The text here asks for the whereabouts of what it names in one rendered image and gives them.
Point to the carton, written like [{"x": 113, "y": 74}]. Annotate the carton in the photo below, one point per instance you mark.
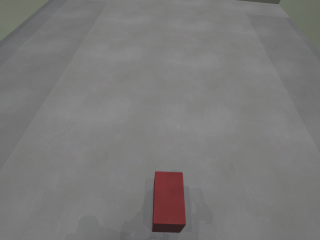
[{"x": 168, "y": 202}]

